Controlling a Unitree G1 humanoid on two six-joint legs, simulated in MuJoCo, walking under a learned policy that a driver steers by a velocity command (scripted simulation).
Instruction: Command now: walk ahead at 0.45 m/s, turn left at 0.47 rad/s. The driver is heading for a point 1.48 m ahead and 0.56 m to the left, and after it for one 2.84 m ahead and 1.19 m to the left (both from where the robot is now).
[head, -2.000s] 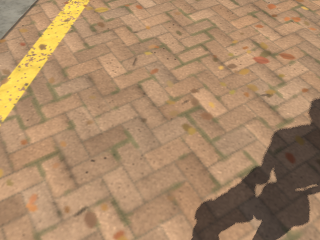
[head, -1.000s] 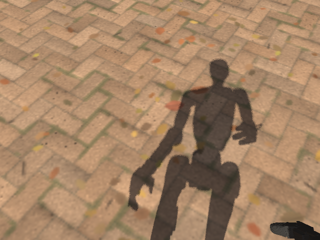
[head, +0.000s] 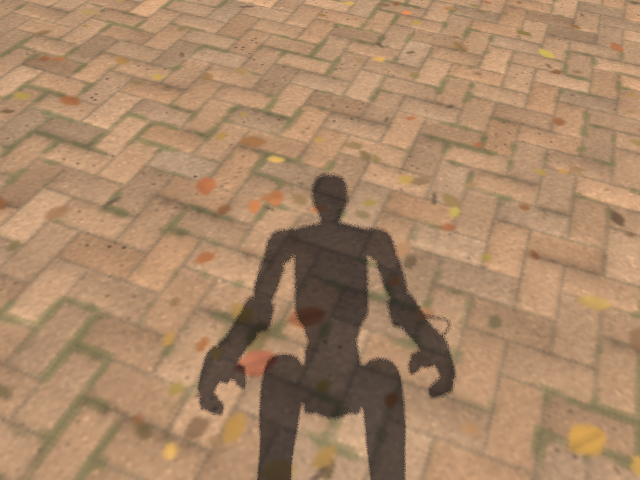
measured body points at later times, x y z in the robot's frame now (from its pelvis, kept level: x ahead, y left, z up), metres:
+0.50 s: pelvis +0.26 +0.03 -0.02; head +0.30 +0.03 +0.42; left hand +0.38 +0.32 -0.11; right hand +0.33 -0.25 -0.15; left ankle +0.04 +0.09 -0.69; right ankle +0.38 -0.03 -0.74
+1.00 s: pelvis +0.50 +0.15 -0.03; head +0.53 +0.18 +0.42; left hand +0.32 +0.35 -0.16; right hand +0.81 +0.10 -0.11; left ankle +0.55 +0.26 -0.74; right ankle +0.39 -0.03 -0.72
